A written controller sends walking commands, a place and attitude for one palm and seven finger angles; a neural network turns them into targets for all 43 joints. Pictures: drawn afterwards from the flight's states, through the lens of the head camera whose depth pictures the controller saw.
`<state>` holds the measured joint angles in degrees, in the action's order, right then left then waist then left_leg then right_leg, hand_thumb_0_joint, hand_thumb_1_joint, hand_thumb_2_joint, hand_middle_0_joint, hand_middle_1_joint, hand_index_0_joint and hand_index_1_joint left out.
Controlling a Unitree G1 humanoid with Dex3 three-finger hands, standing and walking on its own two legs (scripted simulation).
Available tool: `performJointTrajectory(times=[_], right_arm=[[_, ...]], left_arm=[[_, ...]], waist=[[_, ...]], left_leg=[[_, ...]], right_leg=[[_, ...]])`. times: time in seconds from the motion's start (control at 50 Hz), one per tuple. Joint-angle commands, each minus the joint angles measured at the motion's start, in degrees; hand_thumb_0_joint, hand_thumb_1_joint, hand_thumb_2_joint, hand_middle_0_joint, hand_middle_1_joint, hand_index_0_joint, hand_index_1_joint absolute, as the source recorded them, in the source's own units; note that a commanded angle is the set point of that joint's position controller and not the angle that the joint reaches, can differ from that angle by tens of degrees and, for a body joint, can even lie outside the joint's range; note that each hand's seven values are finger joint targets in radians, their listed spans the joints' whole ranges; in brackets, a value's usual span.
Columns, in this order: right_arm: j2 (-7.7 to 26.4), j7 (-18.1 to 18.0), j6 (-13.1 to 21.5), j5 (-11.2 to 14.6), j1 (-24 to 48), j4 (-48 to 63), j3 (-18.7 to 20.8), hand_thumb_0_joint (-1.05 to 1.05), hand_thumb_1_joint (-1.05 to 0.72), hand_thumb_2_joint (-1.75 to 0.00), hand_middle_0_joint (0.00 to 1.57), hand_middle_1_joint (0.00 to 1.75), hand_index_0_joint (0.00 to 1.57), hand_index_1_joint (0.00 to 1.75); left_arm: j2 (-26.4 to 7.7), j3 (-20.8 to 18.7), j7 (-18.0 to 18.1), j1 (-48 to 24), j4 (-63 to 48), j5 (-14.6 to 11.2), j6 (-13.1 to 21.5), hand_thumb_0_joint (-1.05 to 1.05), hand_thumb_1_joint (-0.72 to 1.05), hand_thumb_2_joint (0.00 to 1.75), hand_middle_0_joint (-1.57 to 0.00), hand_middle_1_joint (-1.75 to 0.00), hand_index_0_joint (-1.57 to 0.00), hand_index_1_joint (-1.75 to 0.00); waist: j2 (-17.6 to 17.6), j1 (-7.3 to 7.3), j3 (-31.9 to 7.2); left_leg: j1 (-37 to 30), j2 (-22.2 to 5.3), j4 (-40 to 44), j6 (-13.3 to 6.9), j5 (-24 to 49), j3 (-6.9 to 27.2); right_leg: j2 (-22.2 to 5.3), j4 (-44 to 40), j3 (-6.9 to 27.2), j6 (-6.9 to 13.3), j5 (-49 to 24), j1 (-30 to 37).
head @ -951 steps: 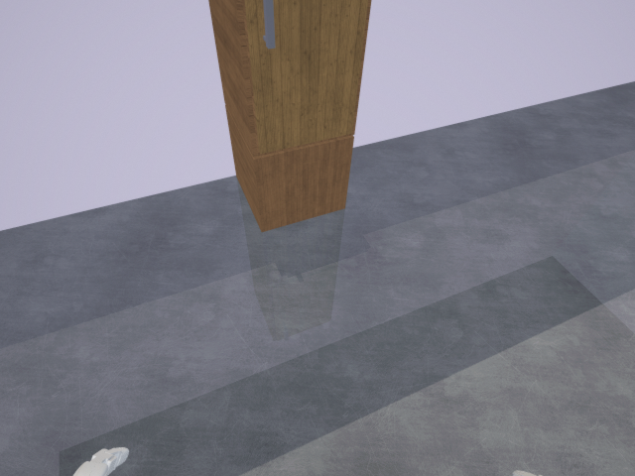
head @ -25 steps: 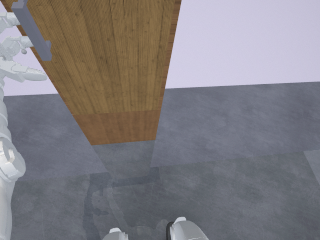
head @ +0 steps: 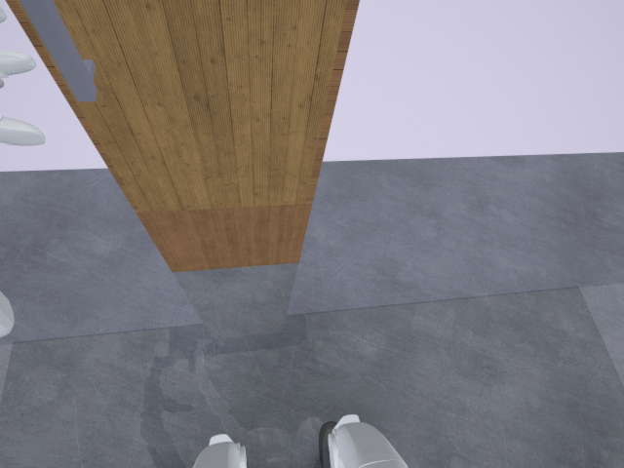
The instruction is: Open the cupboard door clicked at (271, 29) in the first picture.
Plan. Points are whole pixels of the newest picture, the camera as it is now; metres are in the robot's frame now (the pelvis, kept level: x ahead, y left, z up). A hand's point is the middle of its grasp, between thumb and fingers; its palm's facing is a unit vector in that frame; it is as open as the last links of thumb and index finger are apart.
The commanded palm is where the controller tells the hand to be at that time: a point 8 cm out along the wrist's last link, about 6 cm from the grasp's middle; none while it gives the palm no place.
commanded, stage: move the hooked fingers beside the handle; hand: left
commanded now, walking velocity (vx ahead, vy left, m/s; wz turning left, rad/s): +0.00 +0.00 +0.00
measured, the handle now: (64, 35) +0.59 +0.23 +0.14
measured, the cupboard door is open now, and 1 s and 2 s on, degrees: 0 0 0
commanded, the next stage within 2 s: slide the fingers in behind the handle in 1.14 s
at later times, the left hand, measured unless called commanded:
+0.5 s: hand out of the picture +0.52 +0.30 +0.13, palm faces +0.02 -1.00 +0.01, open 14.0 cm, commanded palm +0.51 +0.33 +0.13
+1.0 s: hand out of the picture +0.52 +0.30 +0.13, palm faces +0.01 -1.00 +0.01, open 14.0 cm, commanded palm +0.51 +0.33 +0.13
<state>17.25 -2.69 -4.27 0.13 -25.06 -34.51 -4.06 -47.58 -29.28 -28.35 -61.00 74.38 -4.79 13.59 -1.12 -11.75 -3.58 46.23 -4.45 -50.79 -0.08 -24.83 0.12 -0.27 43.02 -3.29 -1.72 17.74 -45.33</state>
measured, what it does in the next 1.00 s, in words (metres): stands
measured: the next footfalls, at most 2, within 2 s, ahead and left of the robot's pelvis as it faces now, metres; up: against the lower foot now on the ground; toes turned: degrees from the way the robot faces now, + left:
none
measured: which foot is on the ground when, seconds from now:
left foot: down 0.00-1.00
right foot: down 0.00-1.00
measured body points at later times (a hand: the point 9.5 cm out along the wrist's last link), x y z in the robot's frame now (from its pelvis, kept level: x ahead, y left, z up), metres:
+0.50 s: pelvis +0.00 +0.00 +0.00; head +0.15 +0.03 +0.42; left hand +0.51 +0.35 +0.13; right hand -0.02 -0.27 -0.10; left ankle -0.02 +0.11 -0.70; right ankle +0.02 -0.15 -0.70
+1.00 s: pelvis +0.01 +0.00 -0.01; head +0.15 +0.04 +0.42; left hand +0.52 +0.35 +0.14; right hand -0.02 -0.26 -0.10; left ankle -0.02 +0.11 -0.70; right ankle +0.02 -0.15 -0.70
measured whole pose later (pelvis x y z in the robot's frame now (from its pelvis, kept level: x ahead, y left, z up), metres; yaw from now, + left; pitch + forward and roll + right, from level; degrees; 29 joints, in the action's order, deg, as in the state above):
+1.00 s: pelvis +0.01 +0.00 -0.01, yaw -1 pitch +22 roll -5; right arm 16.7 -1.8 -6.1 0.3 -25.5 -32.7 -4.9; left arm -51.3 -31.6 -31.8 -60.4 73.3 -4.6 11.5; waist -1.6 -12.0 -4.4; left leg 48.8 -4.9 -53.2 -0.3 -26.4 0.7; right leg 0.3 44.1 -3.5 -2.0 18.6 -47.3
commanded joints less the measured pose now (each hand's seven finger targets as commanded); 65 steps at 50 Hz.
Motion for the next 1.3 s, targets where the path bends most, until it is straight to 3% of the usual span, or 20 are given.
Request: performJointTrajectory(times=[0.0,0.12,0.18,0.22,0.28,0.34,0.38,0.5,0.58,0.64,0.68,0.72,0.78,0.84,0.92,0.98,1.0,1.04,1.22,1.28], right_arm=[[11.4,-0.7,0.4,-0.2,-10.9,2.0,4.2,0.00,-0.90,-0.90,0.20,0.30,0.20,0.30],[11.4,-0.5,0.0,-0.1,-10.8,2.4,4.1,0.00,-0.90,-0.90,0.20,0.30,0.20,0.30],[11.6,-0.8,-0.2,0.0,-10.9,2.5,4.0,0.00,-0.90,-0.90,0.20,0.30,0.20,0.30],[11.4,-0.8,-0.1,0.0,-10.9,2.4,3.9,0.00,-0.90,-0.90,0.20,0.30,0.20,0.30],[11.8,-0.9,-0.1,0.1,-11.0,2.4,3.7,0.00,-0.90,-0.90,0.20,0.30,0.20,0.30],[11.6,-1.0,0.0,0.3,-10.8,2.6,3.4,0.00,-0.90,-0.90,0.20,0.30,0.20,0.30],[11.7,-1.1,0.1,0.1,-11.3,2.4,3.4,0.00,-0.90,-0.90,0.20,0.30,0.20,0.30],[11.7,-1.0,-0.3,0.0,-11.6,2.3,3.5,0.00,-0.90,-0.90,0.20,0.30,0.20,0.30],[11.8,-0.8,-0.6,0.0,-11.9,2.8,3.5,0.00,-0.90,-0.90,0.20,0.30,0.20,0.30],[11.6,-0.3,-0.9,-0.1,-11.7,2.9,3.6,0.00,-0.90,-0.90,0.20,0.30,0.20,0.30],[11.8,-0.4,-1.2,-0.1,-11.9,3.1,3.6,0.00,-0.90,-0.90,0.20,0.30,0.20,0.30],[11.7,-0.2,-1.1,0.0,-11.6,3.2,3.6,0.00,-0.90,-0.90,0.20,0.30,0.20,0.30],[11.7,-0.3,-1.2,0.0,-11.7,3.2,3.6,0.00,-0.90,-0.90,0.20,0.30,0.20,0.30],[11.7,-0.2,-1.1,-0.1,-11.8,3.0,3.6,0.00,-0.90,-0.90,0.20,0.30,0.20,0.30],[11.5,0.0,-1.1,-0.1,-11.7,3.2,3.9,0.00,-0.90,-0.90,0.20,0.30,0.20,0.30],[11.5,0.3,-1.4,-0.1,-11.8,3.3,4.1,0.00,-0.90,-0.90,0.20,0.30,0.20,0.30],[11.4,0.5,-1.3,-0.1,-11.4,3.5,4.1,0.00,-0.90,-0.90,0.20,0.30,0.20,0.30],[11.7,0.5,-1.3,0.0,-11.1,3.8,4.1,0.00,-0.90,-0.90,0.20,0.30,0.20,0.30],[11.5,-0.2,-1.0,0.2,-10.4,3.6,3.9,0.00,-0.90,-0.90,0.20,0.30,0.20,0.30],[11.3,-0.3,-0.4,0.1,-10.7,3.0,4.0,0.00,-0.90,-0.90,0.20,0.30,0.20,0.30]], left_arm=[[-19.2,-2.6,-0.6,-23.8,-12.7,-1.3,3.5,0.00,-0.50,0.30,-0.30,-1.20,-0.30,-1.20],[-19.1,-2.3,-1.1,-23.2,-12.3,-1.2,2.9,0.00,-0.50,0.30,-0.30,-1.20,-0.30,-1.20],[-22.0,-4.2,-1.5,-23.3,-11.7,-1.2,3.1,0.00,-0.50,0.30,-0.30,-1.20,-0.30,-1.20],[-19.8,-2.1,-1.7,-24.1,-11.6,-0.9,3.0,0.00,-0.50,0.30,-0.30,-1.20,-0.30,-1.20],[-22.7,-3.9,-2.1,-24.6,-10.6,-0.9,3.1,0.00,-0.50,0.30,-0.30,-1.20,-0.30,-1.20],[-22.0,-2.6,-2.8,-24.9,-8.8,-0.8,2.3,0.00,-0.50,0.30,-0.30,-1.20,-0.30,-1.20],[-22.8,-2.8,-3.1,-26.1,-10.3,-0.5,2.6,0.00,-0.50,0.30,-0.30,-1.20,-0.30,-1.20],[-22.0,-2.4,-4.2,-25.8,-9.8,-0.9,2.2,0.00,-0.50,0.30,-0.30,-1.20,-0.30,-1.20],[-26.3,-5.8,-4.3,-25.4,-12.4,-1.0,2.4,0.00,-0.50,0.30,-0.30,-1.20,-0.30,-1.20],[-24.1,-4.3,-3.8,-23.9,-12.3,-0.4,2.0,0.00,-0.50,0.30,-0.30,-1.20,-0.30,-1.20],[-26.0,-5.9,-3.7,-23.6,-12.5,-0.6,1.9,0.00,-0.50,0.30,-0.30,-1.20,-0.30,-1.20],[-23.3,-4.0,-3.8,-23.4,-11.2,-0.9,1.3,0.00,-0.50,0.30,-0.30,-1.20,-0.30,-1.20],[-23.6,-4.0,-3.9,-24.2,-12.6,-0.8,1.5,0.00,-0.50,0.30,-0.30,-1.20,-0.30,-1.20],[-22.7,-3.7,-3.8,-23.2,-11.7,-1.1,1.4,0.00,-0.50,0.30,-0.30,-1.20,-0.30,-1.20],[-21.8,-3.7,-3.9,-22.6,-13.9,-1.5,1.8,0.00,-0.50,0.30,-0.30,-1.20,-0.30,-1.20],[-21.7,-4.4,-3.5,-20.8,-15.0,-1.9,1.9,0.00,-0.50,0.30,-0.30,-1.20,-0.30,-1.20],[-19.6,-3.2,-3.5,-20.1,-13.8,-2.1,1.5,0.00,-0.50,0.30,-0.30,-1.20,-0.30,-1.20],[-21.2,-4.7,-3.3,-20.0,-13.2,-2.4,1.3,0.00,-0.50,0.30,-0.30,-1.20,-0.30,-1.20],[-21.8,-3.6,-2.6,-23.1,-12.9,-1.2,2.8,0.00,-0.50,0.30,-0.30,-1.20,-0.30,-1.20],[-19.0,-1.4,-3.0,-25.1,-14.4,-1.5,3.3,0.00,-0.50,0.30,-0.30,-1.20,-0.30,-1.20]], waist=[[-11.9,0.15,-27.9],[-11.6,-0.11,-25.9],[-10.9,0.16,-27.1],[-13.0,-0.38,-25.7],[-11.4,-0.42,-26.4],[-10.4,-1.06,-25.1],[-13.7,-0.82,-27.0],[-13.9,-1.38,-27.5],[-14.5,-0.25,-31.9],[-16.2,0.01,-29.4],[-14.7,0.24,-29.8],[-13.3,-0.57,-27.9],[-16.5,-0.22,-29.0],[-13.4,-0.68,-27.6],[-16.1,0.14,-29.6],[-15.1,0.63,-30.4],[-14.9,0.34,-28.6],[-12.0,0.44,-27.3],[-11.4,-0.47,-25.9],[-14.8,-0.69,-28.2]], left_leg=[[-20.8,2.3,4.8,-0.8,28.3,2.8],[-19.8,2.2,4.6,-0.8,27.9,2.7],[-19.2,2.4,4.4,-1.0,27.5,2.7],[-19.8,2.3,4.4,-0.8,27.8,2.8],[-18.8,2.3,4.0,-1.0,26.6,2.9],[-15.9,2.5,3.7,-1.4,24.0,2.3],[-18.5,2.3,3.5,-1.0,26.7,2.9],[-19.5,2.0,2.4,-0.8,28.7,2.9],[-20.1,2.1,1.8,-0.7,31.8,3.0],[-20.4,2.0,1.8,-0.5,32.2,2.9],[-20.5,1.9,1.9,-0.6,33.0,3.3],[-19.3,2.0,2.2,-0.8,30.3,3.1],[-21.3,2.0,2.3,-0.5,31.9,3.4],[-19.9,1.9,2.1,-0.7,30.7,3.1],[-22.7,1.9,2.2,-0.2,34.4,3.4],[-24.3,1.6,2.2,0.1,37.5,3.9],[-23.4,1.7,2.3,-0.1,35.7,3.5],[-19.9,2.1,2.7,-0.8,31.2,2.8],[-17.9,2.3,3.0,-1.1,26.7,2.7],[-21.7,2.2,3.1,-0.7,27.7,3.3]], right_leg=[[3.4,-1.8,0.0,2.2,-18.5,11.3],[3.6,-1.9,-0.2,2.1,-18.1,10.6],[3.6,-1.6,0.1,2.1,-18.4,11.6],[3.6,-1.7,-0.1,2.2,-17.6,9.6],[3.7,-1.5,0.0,2.1,-17.0,10.0],[3.6,-1.6,0.3,1.8,-16.7,10.5],[3.6,-1.1,0.0,2.1,-17.1,9.2],[3.9,-0.7,-0.3,2.1,-17.6,7.5],[3.9,0.2,-0.2,2.2,-20.8,10.3],[4.0,-0.2,-0.4,2.2,-19.9,8.5],[4.2,0.0,-0.7,2.1,-20.0,9.1],[4.2,-0.4,-0.8,2.1,-18.6,8.3],[4.2,-0.3,-0.7,2.2,-18.4,7.5],[4.3,-0.5,-0.8,2.0,-18.7,7.9],[4.2,-0.3,-0.8,2.2,-20.0,8.2],[4.4,-0.2,-1.1,2.3,-20.4,8.0],[4.4,-0.6,-1.1,2.2,-19.6,7.5],[4.3,-0.8,-0.7,2.0,-19.6,9.7],[3.9,-0.8,-0.2,1.9,-17.6,9.6],[3.9,-1.0,-0.4,2.2,-16.1,7.9]])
